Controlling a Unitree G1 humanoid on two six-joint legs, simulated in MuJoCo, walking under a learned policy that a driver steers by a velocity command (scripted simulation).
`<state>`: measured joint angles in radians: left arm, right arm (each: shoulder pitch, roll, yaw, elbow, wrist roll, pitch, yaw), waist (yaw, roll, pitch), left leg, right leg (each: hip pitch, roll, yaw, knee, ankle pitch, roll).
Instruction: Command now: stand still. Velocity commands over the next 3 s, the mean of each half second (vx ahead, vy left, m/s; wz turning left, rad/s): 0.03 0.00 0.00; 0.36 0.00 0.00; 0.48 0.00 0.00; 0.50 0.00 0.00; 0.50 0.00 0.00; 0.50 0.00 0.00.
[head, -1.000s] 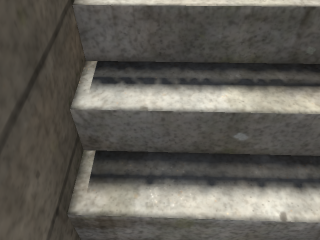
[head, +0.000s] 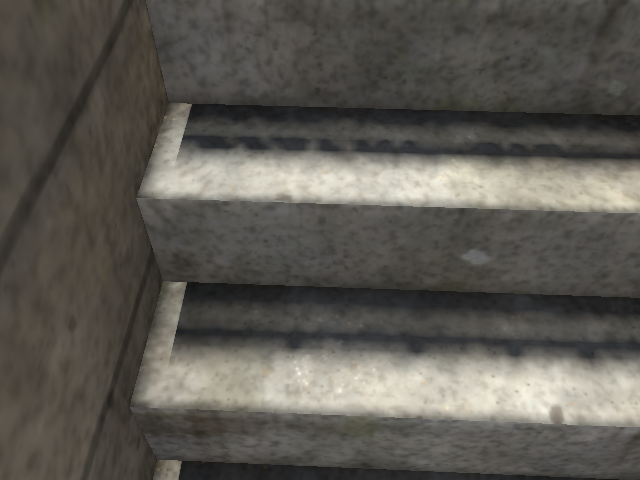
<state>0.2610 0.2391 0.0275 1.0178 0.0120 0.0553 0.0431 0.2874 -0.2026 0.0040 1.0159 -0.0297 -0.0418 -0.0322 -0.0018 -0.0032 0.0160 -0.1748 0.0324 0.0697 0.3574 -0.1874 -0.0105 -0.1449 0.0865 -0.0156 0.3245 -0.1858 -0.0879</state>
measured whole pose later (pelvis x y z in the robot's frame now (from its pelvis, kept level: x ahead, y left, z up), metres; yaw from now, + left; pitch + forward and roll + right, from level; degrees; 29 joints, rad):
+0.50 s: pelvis +0.00 -0.02 +0.00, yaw +0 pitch +1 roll +0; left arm 0.31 0.19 0.01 1.00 0.02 0.01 0.06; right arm 0.31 -0.19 0.00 1.05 -0.03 0.00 -0.06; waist -0.01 0.01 -0.01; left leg -0.18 0.07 0.05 0.36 -0.20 -0.03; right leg -0.11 0.13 -0.02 0.24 -0.15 -0.11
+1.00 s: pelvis +0.05 +0.01 +0.00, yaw +0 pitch +0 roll +0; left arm 0.16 0.18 -0.03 0.91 -0.01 -0.06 0.04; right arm 0.26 -0.13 0.02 0.92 -0.02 -0.05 -0.08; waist -0.02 -0.02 0.03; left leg -0.11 0.01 0.07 0.39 -0.28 0.01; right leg -0.10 0.07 0.01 0.39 -0.29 -0.07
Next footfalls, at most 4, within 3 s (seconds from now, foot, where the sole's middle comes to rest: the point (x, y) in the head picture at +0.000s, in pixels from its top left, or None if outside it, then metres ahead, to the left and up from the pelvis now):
none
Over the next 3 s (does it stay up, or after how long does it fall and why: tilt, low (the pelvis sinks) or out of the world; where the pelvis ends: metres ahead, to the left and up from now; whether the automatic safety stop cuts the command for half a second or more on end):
stays up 0.02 0.02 0.01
